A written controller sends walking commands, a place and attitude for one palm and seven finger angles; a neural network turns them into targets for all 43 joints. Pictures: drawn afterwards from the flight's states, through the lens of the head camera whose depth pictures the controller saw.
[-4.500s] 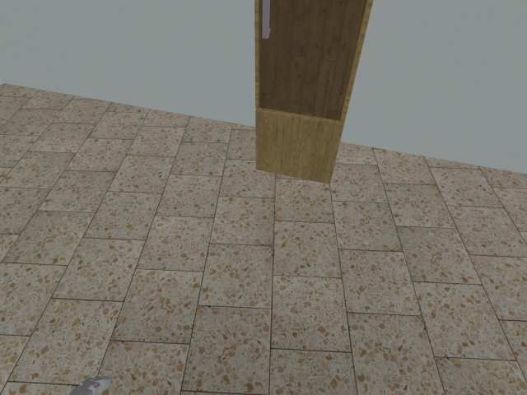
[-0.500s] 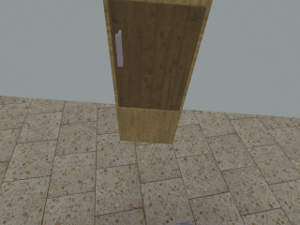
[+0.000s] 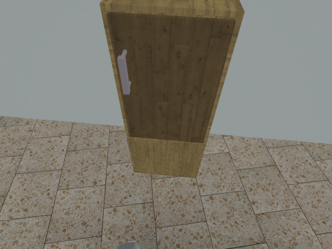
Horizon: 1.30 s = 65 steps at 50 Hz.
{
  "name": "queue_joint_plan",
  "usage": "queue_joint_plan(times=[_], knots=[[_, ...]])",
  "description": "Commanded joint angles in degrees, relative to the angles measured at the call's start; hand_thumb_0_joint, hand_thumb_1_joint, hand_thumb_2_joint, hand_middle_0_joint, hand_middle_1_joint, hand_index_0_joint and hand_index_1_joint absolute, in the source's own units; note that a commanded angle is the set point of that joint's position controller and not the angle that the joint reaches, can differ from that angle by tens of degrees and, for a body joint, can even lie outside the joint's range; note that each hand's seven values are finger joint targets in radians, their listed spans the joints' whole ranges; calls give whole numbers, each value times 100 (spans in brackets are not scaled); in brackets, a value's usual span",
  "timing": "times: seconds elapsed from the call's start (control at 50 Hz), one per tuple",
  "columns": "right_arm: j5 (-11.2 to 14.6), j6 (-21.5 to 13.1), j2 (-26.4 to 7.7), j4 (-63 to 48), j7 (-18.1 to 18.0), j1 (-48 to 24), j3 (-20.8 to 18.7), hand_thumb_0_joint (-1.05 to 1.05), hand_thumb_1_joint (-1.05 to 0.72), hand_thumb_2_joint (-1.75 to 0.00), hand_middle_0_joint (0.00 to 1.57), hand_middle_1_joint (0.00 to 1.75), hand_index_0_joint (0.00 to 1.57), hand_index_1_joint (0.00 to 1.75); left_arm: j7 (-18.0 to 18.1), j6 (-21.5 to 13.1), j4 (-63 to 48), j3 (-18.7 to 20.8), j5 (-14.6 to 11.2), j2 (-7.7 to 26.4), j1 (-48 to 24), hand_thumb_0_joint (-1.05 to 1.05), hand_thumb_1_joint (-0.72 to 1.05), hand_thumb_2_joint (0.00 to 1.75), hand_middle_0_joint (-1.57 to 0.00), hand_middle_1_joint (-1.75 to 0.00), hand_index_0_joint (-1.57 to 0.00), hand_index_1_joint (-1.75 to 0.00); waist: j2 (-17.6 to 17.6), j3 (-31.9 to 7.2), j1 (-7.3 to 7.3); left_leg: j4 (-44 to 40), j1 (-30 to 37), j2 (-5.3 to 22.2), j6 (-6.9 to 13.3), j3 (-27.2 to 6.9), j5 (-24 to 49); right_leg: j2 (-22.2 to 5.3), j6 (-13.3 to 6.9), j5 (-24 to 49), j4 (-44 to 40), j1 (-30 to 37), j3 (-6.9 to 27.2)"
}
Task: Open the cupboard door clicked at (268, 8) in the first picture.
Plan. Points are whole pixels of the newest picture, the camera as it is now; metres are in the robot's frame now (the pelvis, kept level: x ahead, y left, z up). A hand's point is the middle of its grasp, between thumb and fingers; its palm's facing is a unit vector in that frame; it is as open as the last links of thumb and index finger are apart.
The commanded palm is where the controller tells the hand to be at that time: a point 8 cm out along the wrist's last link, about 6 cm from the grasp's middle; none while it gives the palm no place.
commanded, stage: take the last steps up to it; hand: left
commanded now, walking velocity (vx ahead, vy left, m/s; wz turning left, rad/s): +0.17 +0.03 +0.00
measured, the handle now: (125, 72) +0.65 +0.18 +0.06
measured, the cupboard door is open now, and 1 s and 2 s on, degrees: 0 0 0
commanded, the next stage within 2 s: come to a stop and stand still in 0.04 s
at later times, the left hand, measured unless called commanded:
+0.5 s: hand out of the picture +0.15 +0.19 -0.17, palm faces +0.00 -0.97 -0.24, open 7.4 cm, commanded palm none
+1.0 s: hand out of the picture +0.06 +0.17 -0.15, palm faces +0.08 -0.96 -0.26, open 7.4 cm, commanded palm none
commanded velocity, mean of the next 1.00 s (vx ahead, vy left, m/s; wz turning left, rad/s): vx -0.03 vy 0.04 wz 0.00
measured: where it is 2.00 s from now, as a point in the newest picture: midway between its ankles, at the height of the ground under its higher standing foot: outside the picture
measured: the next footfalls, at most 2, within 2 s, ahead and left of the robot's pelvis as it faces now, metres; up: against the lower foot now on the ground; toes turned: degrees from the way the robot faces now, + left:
left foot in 0.08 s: +0.15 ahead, +0.13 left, +0.00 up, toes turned +9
right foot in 0.54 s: +0.14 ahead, -0.13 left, +0.00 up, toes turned -7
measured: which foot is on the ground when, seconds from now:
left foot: up 0.00-0.06, down 0.08-0.56, up 0.58-1.00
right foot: down 0.00-0.10, up 0.12-0.52, down 0.54-1.00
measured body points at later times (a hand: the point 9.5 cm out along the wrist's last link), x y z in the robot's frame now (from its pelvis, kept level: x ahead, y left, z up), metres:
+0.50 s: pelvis +0.08 +0.00 +0.00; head +0.11 -0.01 +0.44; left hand +0.15 +0.24 -0.15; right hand +0.11 -0.23 -0.16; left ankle +0.12 +0.12 -0.74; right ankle +0.10 -0.12 -0.71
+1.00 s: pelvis +0.04 -0.03 +0.01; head +0.06 -0.05 +0.46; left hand +0.06 +0.22 -0.13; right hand +0.09 -0.28 -0.16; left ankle +0.00 +0.14 -0.70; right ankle +0.10 -0.13 -0.74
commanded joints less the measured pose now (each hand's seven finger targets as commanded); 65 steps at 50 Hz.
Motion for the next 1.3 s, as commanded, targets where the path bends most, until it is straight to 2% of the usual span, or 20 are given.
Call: queue_joint_plan(times=[0.0,0.04,0.08,0.12,0.18,0.3,0.48,0.5,0.52,0.54,0.58,0.7,0.94,1.02,1.04,1.06,1.08,1.1,1.18,1.28], knots=[[36,-116,-105,-190,73,363,23,0,-90,-90,20,30,20,30,54,-75,-154,180,15,967,204,0,90,90,-20,-30,-20,-30,-682,402,-61,-946,902,-162,53,141,311,-1460,-692,900,-655,-740,873],[1,-189,-424,53,19,1052,-38,0,-90,-90,20,30,20,30,47,3,-132,147,-24,781,265,0,90,90,-20,-30,-20,-30,80,37,-339,-1696,2290,-196,93,43,693,-944,-416,742,646,-1175,519],[-27,-168,-1343,153,-103,1849,-211,0,-90,-90,20,30,20,30,2,43,-367,61,-63,384,363,0,90,90,-20,-30,-20,-30,1995,-454,-502,-2846,3100,1716,986,-2446,973,63,-18,-1979,3476,-2473,111],[-13,-150,-921,28,-170,1274,-87,0,-90,-90,20,30,20,30,26,80,-373,84,7,407,62,0,90,90,-20,-30,-20,-30,1273,-71,-366,-3160,2332,1561,1086,-2174,472,-339,-115,-1499,4399,-2778,726],[36,-233,-377,-140,-266,344,151,0,-90,-90,20,30,20,30,35,171,-61,23,-62,200,311,0,90,90,-20,-30,-20,-30,199,58,91,-2910,1481,1132,834,-884,3314,-564,132,-534,3633,-1831,999],[70,-14,-751,-66,-383,353,-33,0,-90,-90,20,30,20,30,132,525,-302,109,-19,416,248,0,90,90,-20,-30,-20,-30,447,-417,8,-2454,2149,1328,1098,-617,4709,-278,223,-615,2950,-1767,875],[20,211,-841,-157,-263,0,-203,0,-90,-90,20,30,20,30,141,459,-624,175,-19,539,142,0,90,90,-20,-30,-20,-30,815,-312,171,-1858,1563,938,729,-494,2510,-146,90,334,873,-773,661],[57,224,-698,-161,-221,79,-199,0,-90,-90,20,30,20,30,151,390,-595,192,5,692,264,0,90,90,-20,-30,-20,-30,311,-409,216,-1414,1375,553,427,-243,1519,-338,102,1176,115,-399,843],[105,253,-277,-217,-173,286,-129,0,-90,-90,20,30,20,30,200,308,-645,233,74,1166,140,0,90,90,-20,-30,-20,-30,-1246,-388,114,-567,654,-150,57,170,-541,-1440,-194,2422,-344,-185,2130],[121,331,-216,-354,-174,152,-112,0,-90,-90,20,30,20,30,193,303,-722,249,41,1463,81,0,90,90,-20,-30,-20,-30,-1734,-323,219,284,513,-520,-18,-175,-2040,-2230,-806,3261,-490,-642,2728],[81,483,-274,-301,-166,104,-136,0,-90,-90,20,30,20,30,221,326,-813,271,20,1333,-260,0,90,90,-20,-30,-20,-30,-1156,-229,132,1316,465,-481,15,-677,-1799,-2093,-1075,2159,-667,-1128,2448],[26,453,-531,-169,-56,316,-166,0,-90,-90,20,30,20,30,224,283,-933,285,-16,1172,-438,0,90,90,-20,-30,-20,-30,-1086,-223,156,1903,-172,-499,-167,-796,-549,-1594,-748,1196,-639,-379,1985],[57,343,-449,-276,-15,289,-44,0,-90,-90,20,30,20,30,129,318,-754,346,79,1392,-167,0,90,90,-20,-30,-20,-30,-1296,-127,292,-432,893,-578,-33,-364,-1037,-1539,-783,-839,-1326,-665,2247],[75,202,-283,110,-89,1296,49,0,-90,-90,20,30,20,30,117,389,-634,290,5,1241,-488,0,90,90,-20,-30,-20,-30,-1076,-301,-183,-2315,2602,-750,90,-111,-195,-968,-292,-1244,-969,-1530,1655],[50,144,-447,147,-136,1419,42,0,-90,-90,20,30,20,30,92,405,-597,215,-46,994,-417,0,90,90,-20,-30,-20,-30,-381,-302,-214,-2764,2853,-438,156,-504,-436,-658,-114,-1343,-404,-1902,1389],[-20,95,-804,88,-165,1337,-18,0,-90,-90,20,30,20,30,57,408,-611,134,-90,641,-286,0,90,90,-20,-30,-20,-30,902,-52,-196,-3529,2461,564,454,-1956,-1737,-142,53,-1146,729,-2351,891],[3,124,-1075,-112,-206,955,-36,0,-90,-90,20,30,20,30,47,412,-668,90,-53,523,-388,0,90,90,-20,-30,-20,-30,1360,448,-133,-4130,1571,1250,710,-2664,-2627,-1,73,-988,1471,-2433,646],[-39,121,-1096,-241,-241,621,9,0,-90,-90,20,30,20,30,15,400,-653,106,-29,538,-401,0,90,90,-20,-30,-20,-30,1011,770,-21,-4306,869,1357,931,-2740,-2742,-97,47,-796,2000,-2285,920],[32,-13,-624,-80,-313,455,146,0,-90,-90,20,30,20,30,-85,394,-236,135,25,578,23,0,90,90,-20,-30,-20,-30,642,684,144,-3844,1484,583,677,-1516,-777,-68,142,-25,2938,-2435,1070],[8,-64,-559,240,-411,1113,133,0,-90,-90,20,30,20,30,-47,366,-354,62,-42,528,-391,0,90,90,-20,-30,-20,-30,596,409,-129,-2946,2524,784,912,-1208,3066,-150,243,-426,2180,-2343,925]])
